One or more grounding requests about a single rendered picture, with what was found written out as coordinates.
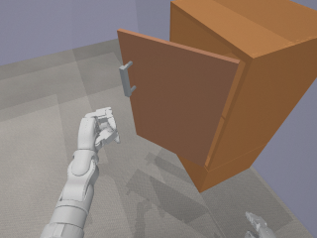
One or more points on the handle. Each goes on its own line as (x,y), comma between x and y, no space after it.
(125,79)

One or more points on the cupboard door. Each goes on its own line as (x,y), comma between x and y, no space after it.
(180,93)

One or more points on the robot left hand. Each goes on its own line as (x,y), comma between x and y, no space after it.
(89,130)

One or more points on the robot right hand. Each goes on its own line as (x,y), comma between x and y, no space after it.
(260,226)

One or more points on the left robot forearm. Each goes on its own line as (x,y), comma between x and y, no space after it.
(74,202)

